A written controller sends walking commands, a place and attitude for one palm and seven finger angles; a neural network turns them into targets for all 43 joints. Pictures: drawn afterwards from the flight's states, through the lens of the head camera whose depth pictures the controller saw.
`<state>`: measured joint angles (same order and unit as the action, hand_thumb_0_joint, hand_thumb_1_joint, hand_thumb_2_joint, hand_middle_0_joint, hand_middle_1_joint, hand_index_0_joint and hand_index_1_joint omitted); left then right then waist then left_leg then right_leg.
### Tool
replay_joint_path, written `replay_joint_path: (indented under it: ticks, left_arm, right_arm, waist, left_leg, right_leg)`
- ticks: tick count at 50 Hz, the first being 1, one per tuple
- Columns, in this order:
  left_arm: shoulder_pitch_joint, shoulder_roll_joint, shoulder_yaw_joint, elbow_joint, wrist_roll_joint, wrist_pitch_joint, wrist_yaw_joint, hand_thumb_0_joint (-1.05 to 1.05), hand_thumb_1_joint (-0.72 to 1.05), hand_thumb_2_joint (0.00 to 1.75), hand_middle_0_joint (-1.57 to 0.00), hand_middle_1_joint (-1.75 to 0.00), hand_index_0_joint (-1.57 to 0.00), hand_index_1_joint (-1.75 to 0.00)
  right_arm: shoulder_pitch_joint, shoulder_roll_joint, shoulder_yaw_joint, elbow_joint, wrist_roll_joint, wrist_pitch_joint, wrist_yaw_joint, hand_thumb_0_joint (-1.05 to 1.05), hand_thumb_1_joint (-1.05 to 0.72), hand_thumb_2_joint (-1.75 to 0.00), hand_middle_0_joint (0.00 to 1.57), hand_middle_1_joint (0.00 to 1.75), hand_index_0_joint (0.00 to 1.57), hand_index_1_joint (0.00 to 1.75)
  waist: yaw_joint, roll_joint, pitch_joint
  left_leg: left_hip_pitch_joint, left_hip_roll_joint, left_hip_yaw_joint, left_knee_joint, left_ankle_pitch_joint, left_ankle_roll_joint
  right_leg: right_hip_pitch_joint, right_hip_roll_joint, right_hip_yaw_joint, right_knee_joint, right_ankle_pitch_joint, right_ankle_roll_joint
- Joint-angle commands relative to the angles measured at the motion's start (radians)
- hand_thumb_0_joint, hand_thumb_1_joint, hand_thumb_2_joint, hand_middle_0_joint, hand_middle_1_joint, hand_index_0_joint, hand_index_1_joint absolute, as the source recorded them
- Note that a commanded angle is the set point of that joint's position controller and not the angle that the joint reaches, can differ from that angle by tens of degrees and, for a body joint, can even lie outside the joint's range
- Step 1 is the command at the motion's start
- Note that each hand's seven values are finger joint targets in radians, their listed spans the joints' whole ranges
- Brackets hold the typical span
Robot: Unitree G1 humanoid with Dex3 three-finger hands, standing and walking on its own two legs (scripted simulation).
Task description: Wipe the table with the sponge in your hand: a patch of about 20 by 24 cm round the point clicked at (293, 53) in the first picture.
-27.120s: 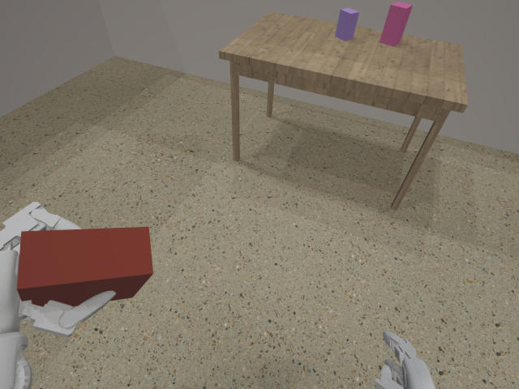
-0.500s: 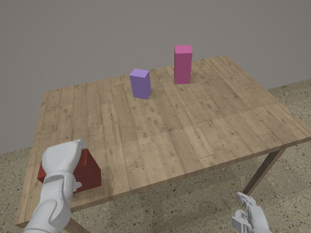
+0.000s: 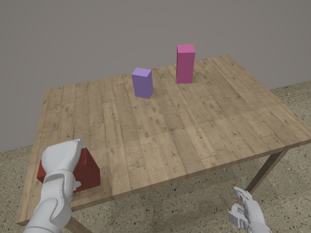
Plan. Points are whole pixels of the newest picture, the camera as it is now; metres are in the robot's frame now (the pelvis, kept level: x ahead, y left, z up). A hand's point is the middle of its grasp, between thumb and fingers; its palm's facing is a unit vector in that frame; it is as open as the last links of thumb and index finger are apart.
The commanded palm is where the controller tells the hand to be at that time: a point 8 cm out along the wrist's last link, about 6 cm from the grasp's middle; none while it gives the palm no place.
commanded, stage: lower the sponge onto the table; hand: left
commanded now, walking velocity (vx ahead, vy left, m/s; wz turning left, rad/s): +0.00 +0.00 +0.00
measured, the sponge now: (74, 176) +0.25 +0.28 -0.02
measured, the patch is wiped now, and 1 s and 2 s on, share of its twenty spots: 0.00 0.00 0.10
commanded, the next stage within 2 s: wipe forward along the first lane in 1.00 s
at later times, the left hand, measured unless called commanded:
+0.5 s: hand (75, 173) +0.25 +0.27 +0.00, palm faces -0.08 -0.07 -0.99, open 9.7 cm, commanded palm +0.23 +0.27 +0.06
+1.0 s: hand (77, 174) +0.26 +0.28 -0.02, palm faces -0.09 -0.05 -0.99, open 9.7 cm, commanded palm +0.24 +0.27 +0.04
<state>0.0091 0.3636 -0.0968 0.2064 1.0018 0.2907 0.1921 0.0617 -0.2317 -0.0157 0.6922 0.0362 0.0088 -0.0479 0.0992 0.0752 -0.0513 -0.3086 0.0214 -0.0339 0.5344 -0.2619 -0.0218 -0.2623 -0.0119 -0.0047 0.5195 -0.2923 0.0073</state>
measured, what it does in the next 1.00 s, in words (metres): stands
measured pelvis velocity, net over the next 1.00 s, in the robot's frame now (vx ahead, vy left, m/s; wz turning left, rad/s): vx -0.01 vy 0.00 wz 0.00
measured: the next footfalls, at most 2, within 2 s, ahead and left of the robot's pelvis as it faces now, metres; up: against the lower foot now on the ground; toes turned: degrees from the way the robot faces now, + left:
none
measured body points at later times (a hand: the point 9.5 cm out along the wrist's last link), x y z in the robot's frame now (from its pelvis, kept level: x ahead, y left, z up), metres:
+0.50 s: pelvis -0.01 +0.00 +0.00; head +0.00 -0.03 +0.45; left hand +0.25 +0.27 +0.05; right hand +0.20 -0.23 -0.10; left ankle +0.01 +0.13 -0.73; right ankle -0.01 -0.13 -0.73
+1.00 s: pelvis -0.01 +0.00 -0.01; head +0.01 -0.02 +0.44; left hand +0.26 +0.28 +0.03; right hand +0.18 -0.24 -0.12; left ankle +0.01 +0.13 -0.73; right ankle -0.01 -0.13 -0.73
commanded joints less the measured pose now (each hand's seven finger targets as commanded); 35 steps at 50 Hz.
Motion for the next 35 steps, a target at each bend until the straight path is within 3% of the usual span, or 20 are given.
replay_joint_path:
  ticks: [1,3,4,5,6,7,9,12,14,15,18,19,22,25,28,29,30,32,34,35]
  left_arm:
    - [-0.228,0.163,0.071,-0.164,0.021,0.028,0.031,0.00,0.10,1.30,-1.20,-1.60,-1.20,-1.60]
    - [-0.250,0.173,0.066,-0.176,0.023,0.018,0.027,0.00,0.10,1.30,-1.20,-1.60,-1.20,-1.60]
    - [-0.255,0.227,0.114,-0.179,0.029,0.012,0.030,0.00,0.10,1.30,-1.20,-1.60,-1.20,-1.60]
    - [-0.263,0.175,0.067,-0.210,0.028,0.000,0.028,0.00,0.10,1.30,-1.20,-1.60,-1.20,-1.60]
    - [-0.274,0.208,0.095,-0.207,0.039,-0.015,0.036,0.00,0.10,1.30,-1.20,-1.60,-1.20,-1.60]
    - [-0.263,0.189,0.082,-0.217,0.040,-0.028,0.040,0.00,0.10,1.30,-1.20,-1.60,-1.20,-1.60]
    - [-0.223,0.251,0.149,-0.215,0.045,-0.042,0.058,0.00,0.10,1.30,-1.20,-1.60,-1.20,-1.60]
    - [-0.279,0.171,0.080,-0.171,0.047,-0.046,0.077,0.00,0.10,1.30,-1.20,-1.60,-1.20,-1.60]
    - [-0.256,0.209,0.124,-0.139,0.040,-0.031,0.088,0.00,0.10,1.30,-1.20,-1.60,-1.20,-1.60]
    - [-0.260,0.166,0.088,-0.143,0.033,-0.026,0.089,0.00,0.10,1.30,-1.20,-1.60,-1.20,-1.60]
    - [-0.239,0.163,0.086,-0.102,0.029,-0.009,0.089,0.00,0.10,1.30,-1.20,-1.60,-1.20,-1.60]
    - [-0.224,0.205,0.127,-0.100,0.027,-0.004,0.090,0.00,0.10,1.30,-1.20,-1.60,-1.20,-1.60]
    - [-0.224,0.158,0.077,-0.093,0.033,-0.002,0.082,0.00,0.10,1.30,-1.20,-1.60,-1.20,-1.60]
    - [-0.248,0.164,0.076,-0.095,0.031,-0.013,0.083,0.00,0.10,1.30,-1.20,-1.60,-1.20,-1.60]
    - [-0.276,0.183,0.092,-0.070,0.036,-0.031,0.091,0.00,0.10,1.30,-1.20,-1.60,-1.20,-1.60]
    - [-0.305,0.235,0.135,-0.072,0.042,-0.037,0.097,0.00,0.10,1.30,-1.20,-1.60,-1.20,-1.60]
    - [-0.335,0.192,0.094,-0.085,0.047,-0.045,0.101,0.00,0.10,1.30,-1.20,-1.60,-1.20,-1.60]
    - [-0.322,0.185,0.095,-0.067,0.051,-0.058,0.114,0.00,0.10,1.30,-1.20,-1.60,-1.20,-1.60]
    - [-0.329,0.240,0.150,-0.045,0.054,-0.059,0.127,0.00,0.10,1.30,-1.20,-1.60,-1.20,-1.60]
    - [-0.321,0.173,0.092,-0.054,0.049,-0.060,0.128,0.00,0.10,1.30,-1.20,-1.60,-1.20,-1.60]
  right_arm:
    - [-0.167,-0.127,-0.034,-0.160,0.012,-0.047,-0.003,0.00,-0.90,-0.90,0.20,0.30,0.20,0.30]
    - [-0.160,-0.129,-0.036,-0.160,0.009,-0.050,-0.008,0.00,-0.90,-0.90,0.20,0.30,0.20,0.30]
    - [-0.160,-0.135,-0.040,-0.157,0.005,-0.050,-0.012,0.00,-0.90,-0.90,0.20,0.30,0.20,0.30]
    - [-0.151,-0.125,-0.038,-0.167,0.006,-0.055,-0.013,0.00,-0.90,-0.90,0.20,0.30,0.20,0.30]
    - [-0.139,-0.125,-0.041,-0.159,0.003,-0.057,-0.013,0.00,-0.90,-0.90,0.20,0.30,0.20,0.30]
    - [-0.140,-0.123,-0.044,-0.160,0.000,-0.059,-0.013,0.00,-0.90,-0.90,0.20,0.30,0.20,0.30]
    - [-0.128,-0.129,-0.050,-0.152,-0.007,-0.059,-0.015,0.00,-0.90,-0.90,0.20,0.30,0.20,0.30]
    - [-0.128,-0.120,-0.048,-0.141,0.000,-0.058,-0.013,0.00,-0.90,-0.90,0.20,0.30,0.20,0.30]
    - [-0.131,-0.128,-0.051,-0.134,0.001,-0.055,-0.013,0.00,-0.90,-0.90,0.20,0.30,0.20,0.30]
    - [-0.128,-0.123,-0.050,-0.142,0.006,-0.056,-0.013,0.00,-0.90,-0.90,0.20,0.30,0.20,0.30]
    - [-0.137,-0.127,-0.049,-0.139,0.008,-0.050,-0.010,0.00,-0.90,-0.90,0.20,0.30,0.20,0.30]
    - [-0.136,-0.134,-0.052,-0.138,0.008,-0.049,-0.010,0.00,-0.90,-0.90,0.20,0.30,0.20,0.30]
    - [-0.139,-0.127,-0.050,-0.147,0.010,-0.047,-0.007,0.00,-0.90,-0.90,0.20,0.30,0.20,0.30]
    - [-0.126,-0.128,-0.051,-0.151,0.010,-0.049,-0.008,0.00,-0.90,-0.90,0.20,0.30,0.20,0.30]
    - [-0.120,-0.128,-0.052,-0.140,0.006,-0.049,-0.014,0.00,-0.90,-0.90,0.20,0.30,0.20,0.30]
    - [-0.117,-0.134,-0.054,-0.133,0.006,-0.046,-0.018,0.00,-0.90,-0.90,0.20,0.30,0.20,0.30]
    - [-0.113,-0.127,-0.053,-0.137,0.006,-0.049,-0.018,0.00,-0.90,-0.90,0.20,0.30,0.20,0.30]
    - [-0.103,-0.124,-0.059,-0.130,0.005,-0.054,-0.019,0.00,-0.90,-0.90,0.20,0.30,0.20,0.30]
    - [-0.098,-0.133,-0.062,-0.118,0.002,-0.048,-0.020,0.00,-0.90,-0.90,0.20,0.30,0.20,0.30]
    - [-0.097,-0.123,-0.060,-0.130,0.006,-0.051,-0.018,0.00,-0.90,-0.90,0.20,0.30,0.20,0.30]
  waist:
    - [-0.012,-0.079,-0.182]
    - [-0.013,-0.066,-0.200]
    - [-0.008,-0.062,-0.195]
    - [-0.015,-0.041,-0.223]
    - [-0.014,-0.048,-0.236]
    - [-0.014,-0.028,-0.243]
    - [0.000,-0.022,-0.248]
    - [-0.028,-0.023,-0.190]
    - [-0.013,-0.026,-0.195]
    - [-0.018,-0.019,-0.210]
    - [-0.014,-0.058,-0.209]
    - [-0.004,-0.045,-0.221]
    - [-0.014,-0.056,-0.214]
    - [-0.025,-0.051,-0.195]
    - [-0.028,-0.075,-0.200]
    - [-0.027,-0.064,-0.189]
    - [-0.035,-0.039,-0.206]
    - [-0.033,-0.028,-0.221]
    - [-0.025,-0.024,-0.231]
    - [-0.033,0.000,-0.239]
  left_leg:
    - [0.126,-0.037,0.014,-0.040,0.231,0.052]
    - [0.135,-0.041,0.012,-0.034,0.222,0.058]
    - [0.138,-0.041,0.007,-0.032,0.217,0.057]
    - [0.144,-0.044,0.014,-0.026,0.225,0.063]
    - [0.151,-0.042,0.009,-0.019,0.236,0.062]
    - [0.157,-0.042,0.013,-0.014,0.250,0.061]
    - [0.156,-0.044,0.006,-0.008,0.253,0.058]
    - [0.134,-0.036,0.010,-0.009,0.213,0.054]
    - [0.132,-0.037,0.006,-0.016,0.196,0.052]
    - [0.128,-0.037,0.019,-0.013,0.199,0.056]
    - [0.109,-0.041,0.018,-0.010,0.203,0.054]
    - [0.110,-0.041,0.017,-0.014,0.198,0.051]
    - [0.098,-0.043,0.023,-0.004,0.198,0.056]
    - [0.090,-0.043,0.021,0.000,0.162,0.061]
    - [0.088,-0.046,0.021,0.010,0.156,0.063]
    - [0.089,-0.046,0.016,0.008,0.141,0.060]
    - [0.090,-0.046,0.020,0.009,0.137,0.063]
    - [0.098,-0.044,0.025,0.020,0.152,0.063]
    - [0.097,-0.044,0.017,0.018,0.155,0.057]
    - [0.092,-0.044,0.026,0.022,0.158,0.059]
  right_leg:
    - [0.002,0.031,-0.032,-0.064,0.254,-0.057]
    - [0.000,0.031,-0.030,-0.060,0.244,-0.057]
    - [0.000,0.036,-0.012,-0.066,0.233,-0.062]
    - [0.005,0.032,-0.027,-0.053,0.246,-0.058]
    - [0.001,0.033,-0.025,-0.048,0.253,-0.061]
    - [0.001,0.033,-0.022,-0.043,0.271,-0.062]
    - [0.005,0.039,-0.003,-0.049,0.273,-0.068]
    - [-0.052,0.037,-0.022,-0.047,0.221,-0.063]
    - [-0.047,0.041,-0.013,-0.056,0.193,-0.067]
    - [-0.038,0.038,-0.027,-0.043,0.209,-0.063]
    - [-0.029,0.034,-0.023,-0.041,0.233,-0.060]
    - [-0.018,0.038,-0.012,-0.043,0.223,-0.064]
    - [-0.028,0.033,-0.023,-0.036,0.233,-0.059]
    - [-0.050,0.036,-0.023,-0.038,0.192,-0.058]
    - [-0.061,0.035,-0.015,-0.042,0.190,-0.056]
    - [-0.071,0.039,0.004,-0.051,0.162,-0.060]
    - [-0.078,0.037,-0.013,-0.038,0.156,-0.058]
    - [-0.083,0.037,-0.013,-0.031,0.176,-0.060]
    - [-0.079,0.043,0.001,-0.033,0.168,-0.065]
    - [-0.078,0.039,-0.016,-0.019,0.181,-0.062]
